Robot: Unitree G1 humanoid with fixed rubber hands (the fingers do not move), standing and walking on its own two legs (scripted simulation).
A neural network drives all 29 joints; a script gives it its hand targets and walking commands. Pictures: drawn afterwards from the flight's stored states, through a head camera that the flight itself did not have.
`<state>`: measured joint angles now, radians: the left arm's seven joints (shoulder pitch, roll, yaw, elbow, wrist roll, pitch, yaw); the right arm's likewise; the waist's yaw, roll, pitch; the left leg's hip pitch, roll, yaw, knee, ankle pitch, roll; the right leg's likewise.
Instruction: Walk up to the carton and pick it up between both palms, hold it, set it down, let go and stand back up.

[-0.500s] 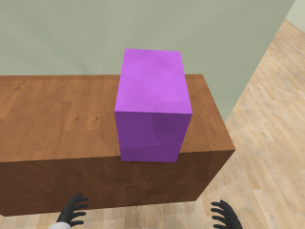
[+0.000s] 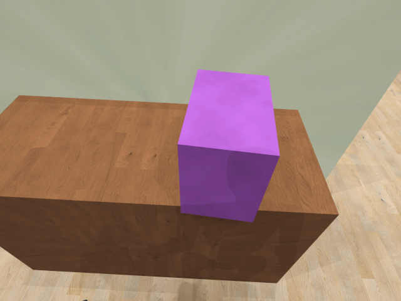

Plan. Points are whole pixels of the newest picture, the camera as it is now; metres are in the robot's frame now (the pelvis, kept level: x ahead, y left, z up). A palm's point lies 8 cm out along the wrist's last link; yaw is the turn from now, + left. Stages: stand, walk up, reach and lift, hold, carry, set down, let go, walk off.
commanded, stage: stand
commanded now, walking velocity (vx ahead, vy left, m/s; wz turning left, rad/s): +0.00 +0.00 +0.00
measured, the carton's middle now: (224, 144) +0.50 -0.05 +0.02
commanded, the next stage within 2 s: none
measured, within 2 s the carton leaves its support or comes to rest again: neither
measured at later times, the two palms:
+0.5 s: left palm out of the picture -0.05 +0.22 -0.15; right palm out of the picture +0.03 -0.22 -0.13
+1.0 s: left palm out of the picture -0.07 +0.20 -0.15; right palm out of the picture -0.01 -0.22 -0.15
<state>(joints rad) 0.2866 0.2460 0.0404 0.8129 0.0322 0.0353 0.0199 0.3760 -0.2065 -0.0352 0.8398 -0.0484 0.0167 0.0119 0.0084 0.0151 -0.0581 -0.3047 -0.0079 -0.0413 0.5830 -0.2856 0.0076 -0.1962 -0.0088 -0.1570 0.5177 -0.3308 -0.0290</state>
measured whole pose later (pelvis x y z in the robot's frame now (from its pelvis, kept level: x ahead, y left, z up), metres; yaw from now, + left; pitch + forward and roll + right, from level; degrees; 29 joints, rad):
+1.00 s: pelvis -0.01 -0.01 +0.00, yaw +6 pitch -1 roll -1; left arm 0.35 0.14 0.03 1.13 0.02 0.02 0.05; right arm 0.36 -0.11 0.01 1.07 -0.03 0.01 -0.05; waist 0.01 0.02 -0.01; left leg -0.28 -0.04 -0.14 0.57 -0.25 -0.01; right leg -0.13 -0.02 -0.26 0.48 -0.33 -0.04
